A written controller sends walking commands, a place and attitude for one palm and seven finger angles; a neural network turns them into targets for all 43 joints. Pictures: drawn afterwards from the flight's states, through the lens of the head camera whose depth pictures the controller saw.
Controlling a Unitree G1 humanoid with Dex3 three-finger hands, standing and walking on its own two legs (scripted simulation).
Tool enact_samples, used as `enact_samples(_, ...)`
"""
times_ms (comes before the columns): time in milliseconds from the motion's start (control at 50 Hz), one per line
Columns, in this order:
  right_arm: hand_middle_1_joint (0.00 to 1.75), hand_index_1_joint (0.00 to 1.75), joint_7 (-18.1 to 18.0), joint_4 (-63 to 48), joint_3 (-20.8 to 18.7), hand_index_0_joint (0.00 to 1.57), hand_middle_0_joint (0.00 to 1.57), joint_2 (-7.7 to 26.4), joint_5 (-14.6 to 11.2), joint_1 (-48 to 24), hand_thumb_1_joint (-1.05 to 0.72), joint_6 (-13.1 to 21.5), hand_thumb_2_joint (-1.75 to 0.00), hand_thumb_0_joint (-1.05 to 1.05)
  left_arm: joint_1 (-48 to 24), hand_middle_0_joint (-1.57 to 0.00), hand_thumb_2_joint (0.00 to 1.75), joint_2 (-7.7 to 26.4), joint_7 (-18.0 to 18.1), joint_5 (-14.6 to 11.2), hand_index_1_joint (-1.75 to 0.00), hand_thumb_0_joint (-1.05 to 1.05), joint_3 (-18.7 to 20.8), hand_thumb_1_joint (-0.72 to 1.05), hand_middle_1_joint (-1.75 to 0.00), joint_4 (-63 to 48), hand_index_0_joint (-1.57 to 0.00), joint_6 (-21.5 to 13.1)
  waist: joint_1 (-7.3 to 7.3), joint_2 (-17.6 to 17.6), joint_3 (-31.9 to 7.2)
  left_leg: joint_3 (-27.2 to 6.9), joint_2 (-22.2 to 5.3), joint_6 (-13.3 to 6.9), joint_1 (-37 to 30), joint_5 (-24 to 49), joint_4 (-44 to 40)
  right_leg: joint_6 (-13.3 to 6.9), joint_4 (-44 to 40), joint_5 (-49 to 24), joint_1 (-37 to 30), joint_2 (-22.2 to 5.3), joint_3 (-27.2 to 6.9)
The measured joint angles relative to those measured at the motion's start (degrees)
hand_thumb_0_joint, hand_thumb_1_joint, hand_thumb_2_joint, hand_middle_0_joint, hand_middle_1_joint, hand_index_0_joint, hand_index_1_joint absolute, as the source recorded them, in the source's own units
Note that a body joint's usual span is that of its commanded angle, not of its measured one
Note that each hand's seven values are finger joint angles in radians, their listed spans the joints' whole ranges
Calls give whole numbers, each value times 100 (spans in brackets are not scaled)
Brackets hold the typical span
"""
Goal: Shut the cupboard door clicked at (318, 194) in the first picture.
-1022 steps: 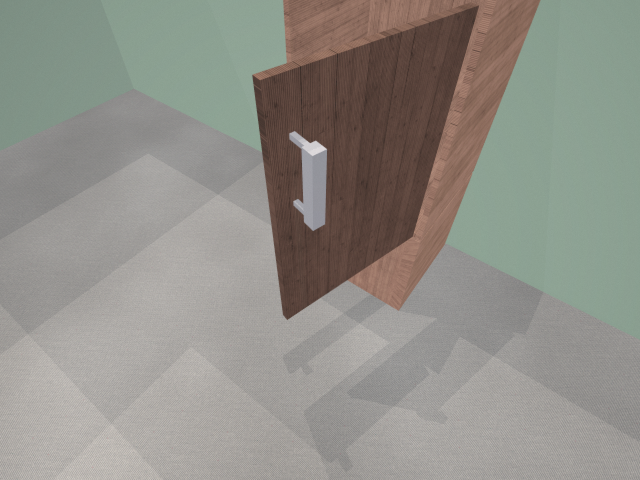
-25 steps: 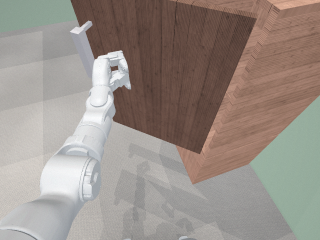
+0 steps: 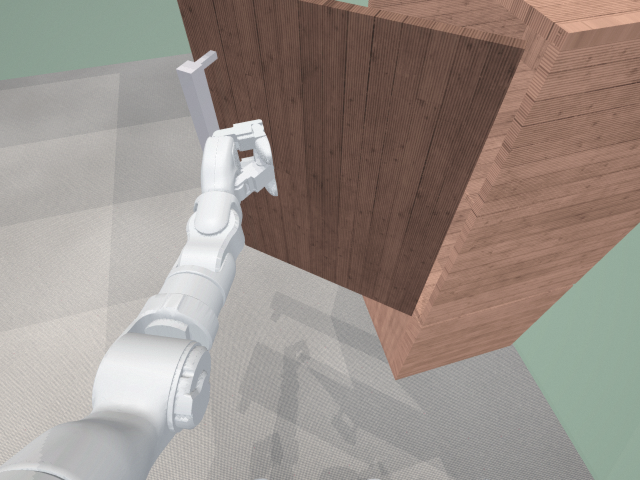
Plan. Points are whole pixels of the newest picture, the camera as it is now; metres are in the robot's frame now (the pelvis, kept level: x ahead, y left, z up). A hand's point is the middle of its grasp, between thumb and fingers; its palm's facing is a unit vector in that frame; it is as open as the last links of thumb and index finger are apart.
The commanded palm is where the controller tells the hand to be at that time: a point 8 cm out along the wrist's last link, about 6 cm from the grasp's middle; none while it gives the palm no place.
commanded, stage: draw the hand back to the body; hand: left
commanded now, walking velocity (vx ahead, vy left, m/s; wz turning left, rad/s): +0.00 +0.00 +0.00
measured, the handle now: (212, 106) +0.63 +0.14 +0.11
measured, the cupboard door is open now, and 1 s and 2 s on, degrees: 48 48 48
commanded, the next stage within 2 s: step back with the hand held close in 1.48 s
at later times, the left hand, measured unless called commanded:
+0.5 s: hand (156, 255) +0.33 +0.15 +0.15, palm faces +0.01 -0.99 -0.11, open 3.0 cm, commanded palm +0.29 +0.21 +0.17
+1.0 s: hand out of the picture +0.23 +0.27 +0.18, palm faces +0.36 -0.86 -0.36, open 5.3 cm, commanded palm +0.17 +0.32 +0.20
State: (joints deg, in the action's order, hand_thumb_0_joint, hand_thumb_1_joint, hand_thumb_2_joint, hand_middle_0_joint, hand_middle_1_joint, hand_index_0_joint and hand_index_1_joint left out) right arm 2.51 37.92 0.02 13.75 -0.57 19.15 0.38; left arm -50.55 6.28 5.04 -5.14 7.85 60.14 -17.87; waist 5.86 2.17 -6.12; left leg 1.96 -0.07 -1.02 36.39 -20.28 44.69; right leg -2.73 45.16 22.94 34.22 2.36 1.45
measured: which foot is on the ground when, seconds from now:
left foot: down 0.00-1.00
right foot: down 0.00-1.00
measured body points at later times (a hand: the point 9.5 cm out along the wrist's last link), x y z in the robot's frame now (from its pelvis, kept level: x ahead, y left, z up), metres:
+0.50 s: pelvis +0.00 +0.01 +0.03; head -0.01 +0.00 +0.48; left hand +0.32 +0.20 +0.16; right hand +0.20 -0.22 -0.05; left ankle +0.01 +0.11 -0.71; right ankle -0.01 -0.09 -0.71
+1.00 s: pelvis +0.02 +0.03 +0.04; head +0.00 +0.00 +0.49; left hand +0.20 +0.31 +0.20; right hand +0.20 -0.18 -0.06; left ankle +0.01 +0.11 -0.71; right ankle -0.01 -0.09 -0.71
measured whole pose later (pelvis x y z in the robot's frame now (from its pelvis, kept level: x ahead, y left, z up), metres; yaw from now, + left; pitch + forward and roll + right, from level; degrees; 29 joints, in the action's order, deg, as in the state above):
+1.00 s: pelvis +0.02 +0.03 +0.04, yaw +1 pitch -4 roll +0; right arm -3.2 35.2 2.7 12.8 -1.2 11.7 -1.9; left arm 21.7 19.5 4.6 -5.0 13.7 -19.1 -0.1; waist -2.8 4.6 -0.2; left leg 1.6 2.5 -3.1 6.5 -13.3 23.5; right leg -0.2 21.7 15.0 3.0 0.3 1.1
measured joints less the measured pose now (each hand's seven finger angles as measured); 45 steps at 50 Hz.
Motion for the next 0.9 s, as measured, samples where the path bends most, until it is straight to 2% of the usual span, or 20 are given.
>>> enact_samples(100,30,30,4,-134,-20,20,20,26,-70,315,-91,-158,-90,1,1145,-130,90,74,-216,-69,-150,1,141,90,-150,-1171,-129,181,-86,66,-7,175,-30,-27,-417,6,-252,32,-187,-43,-326,33,-186)
enact_samples(220,30,30,-136,-173,-62,20,20,58,-217,349,-91,-189,-90,1,2590,-130,90,176,-468,-328,-150,2,-113,90,-150,-2957,-129,676,-268,88,121,168,-32,-38,-1016,69,-553,45,-551,-139,-956,43,-194)
enact_samples(340,30,30,-343,-208,-15,19,20,143,-326,-159,-91,-87,-90,2,3253,-130,90,279,-702,-516,-150,1,-420,90,-150,-4032,-130,1279,-466,90,221,44,32,-66,-1433,171,-748,73,-837,-236,-1463,-13,-76)
enact_samples(420,30,30,-430,-380,65,19,20,161,-357,-601,-91,-36,-90,2,3622,-127,90,341,-876,-633,-147,1,-443,90,-147,-4567,-127,1685,-566,72,223,18,81,-89,-1661,251,-896,96,-973,-296,-1699,-57,-52)
enact_samples(500,30,30,-553,-556,149,19,20,55,-292,-1029,-91,-108,-90,2,4222,-121,90,590,-627,-298,-141,1,-615,90,-141,-5242,-121,1747,-617,31,350,4,120,-94,-2028,408,-1235,120,-1296,-433,-2066,-90,-47)
enact_samples(600,30,30,-614,-697,272,19,20,-44,-213,-1240,-91,-198,-90,1,4924,-111,90,784,-351,-65,-129,1,-647,89,-129,-6003,-110,1836,-750,27,527,-45,154,-121,-2431,592,-1641,142,-1773,-642,-2517,-111,-9)
enact_samples(720,30,30,-599,-621,392,20,20,-117,-122,-1168,-91,-242,-90,1,5619,-95,90,916,-161,42,-112,1,-482,89,-112,-6788,-95,1913,-888,109,645,-73,220,-165,-2783,715,-1979,186,-2143,-771,-2896,-169,10)
enact_samples(900,30,30,-566,-377,379,20,21,-166,-62,-876,-90,-309,-90,1,6674,-71,90,1143,-81,48,-86,1,139,89,-86,-7628,-71,1855,-877,221,643,-46,266,-208,-2995,729,-2150,239,-2333,-802,-3111,-212,-22)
